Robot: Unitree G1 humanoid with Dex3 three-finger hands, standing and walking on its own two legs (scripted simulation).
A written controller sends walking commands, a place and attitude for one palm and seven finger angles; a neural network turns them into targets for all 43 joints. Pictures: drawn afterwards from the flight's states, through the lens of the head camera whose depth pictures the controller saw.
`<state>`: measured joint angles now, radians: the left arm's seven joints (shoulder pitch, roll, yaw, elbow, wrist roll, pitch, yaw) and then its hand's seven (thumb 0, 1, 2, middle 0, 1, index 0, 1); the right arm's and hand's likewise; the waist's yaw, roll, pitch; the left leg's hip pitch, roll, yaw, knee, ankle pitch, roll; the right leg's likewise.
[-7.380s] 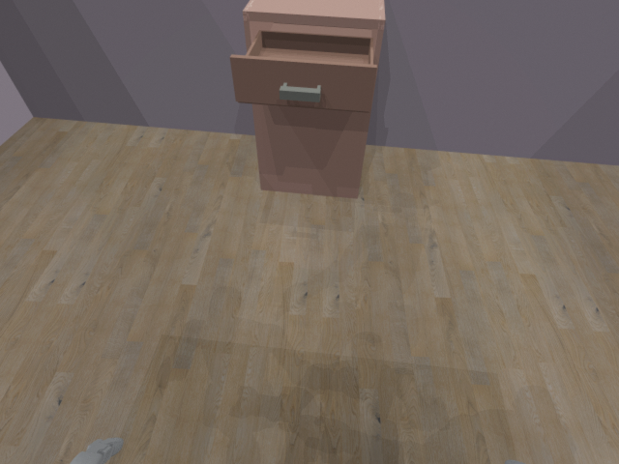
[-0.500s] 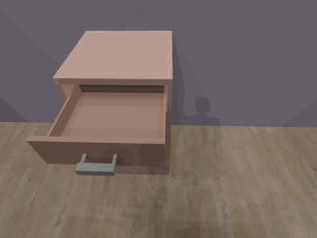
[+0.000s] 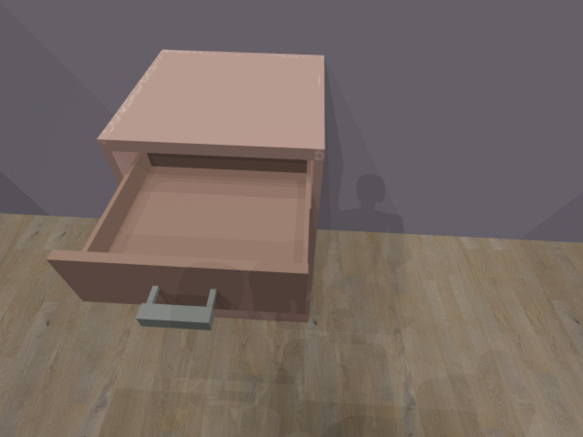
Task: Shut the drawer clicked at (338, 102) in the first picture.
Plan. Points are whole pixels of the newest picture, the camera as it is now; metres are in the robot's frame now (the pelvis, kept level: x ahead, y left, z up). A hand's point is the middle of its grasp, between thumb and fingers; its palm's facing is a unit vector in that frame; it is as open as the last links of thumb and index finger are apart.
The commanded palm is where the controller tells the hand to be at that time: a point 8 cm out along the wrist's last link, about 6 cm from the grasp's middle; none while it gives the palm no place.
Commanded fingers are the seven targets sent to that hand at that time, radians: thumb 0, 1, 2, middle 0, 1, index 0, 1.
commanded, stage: look again from close up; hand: left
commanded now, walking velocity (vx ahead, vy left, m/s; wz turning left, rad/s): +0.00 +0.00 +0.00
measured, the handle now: (180, 304) +0.34 +0.21 -0.07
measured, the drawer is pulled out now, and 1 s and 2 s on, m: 0.28 0.28 0.28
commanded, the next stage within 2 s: raise the hand and make a fist in 0.16 s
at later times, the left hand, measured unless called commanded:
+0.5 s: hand (171, 382) +0.19 +0.17 +0.00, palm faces +0.17 -0.99 -0.05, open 6.8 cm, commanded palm +0.09 +0.22 -0.06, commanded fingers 0.00 0.90 0.90 -0.46 -0.58 -0.46 -0.58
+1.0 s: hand (192, 416) +0.16 +0.14 -0.03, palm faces -0.18 -0.98 -0.02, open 4.3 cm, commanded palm +0.12 +0.23 -0.02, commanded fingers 0.00 0.90 0.90 -0.96 -1.12 -0.96 -1.12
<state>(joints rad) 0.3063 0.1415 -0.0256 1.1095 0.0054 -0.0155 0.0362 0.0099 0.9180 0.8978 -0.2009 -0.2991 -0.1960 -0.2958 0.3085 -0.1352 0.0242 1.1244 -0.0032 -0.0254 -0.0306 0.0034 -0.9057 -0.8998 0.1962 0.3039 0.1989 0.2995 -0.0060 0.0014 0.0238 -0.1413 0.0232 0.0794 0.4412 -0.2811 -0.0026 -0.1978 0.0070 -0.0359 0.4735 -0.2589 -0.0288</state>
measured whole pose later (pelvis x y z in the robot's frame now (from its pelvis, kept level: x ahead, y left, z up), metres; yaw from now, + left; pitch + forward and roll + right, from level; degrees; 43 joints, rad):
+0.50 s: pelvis -0.02 +0.01 -0.02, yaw +3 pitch +4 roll +0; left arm 0.38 0.14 0.01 0.14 -0.17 -0.24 0.02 0.03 0.95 0.90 -0.28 -0.40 -0.28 -0.39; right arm 0.26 -0.27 -0.03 0.77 0.02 -0.30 -0.06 0.02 -0.91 -0.90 0.20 0.30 0.20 0.30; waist -0.04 0.04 -0.08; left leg -0.38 0.00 0.04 0.66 -0.34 0.02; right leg -0.41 -0.03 -0.07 0.68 -0.33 -0.01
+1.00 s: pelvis -0.05 +0.00 -0.09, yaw +3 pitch +13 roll -2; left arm 0.39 0.20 0.00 -0.11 -0.20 -0.32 -0.32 0.01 0.90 0.90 -0.77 -0.92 -0.76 -0.91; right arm 0.20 -0.17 0.06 0.52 0.04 -0.20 -0.03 0.01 -0.90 -0.90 0.20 0.30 0.21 0.30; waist 0.00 0.04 -0.11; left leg -0.85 0.03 -0.01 1.15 -0.52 0.01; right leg -0.85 -0.03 -0.11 1.10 -0.48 -0.03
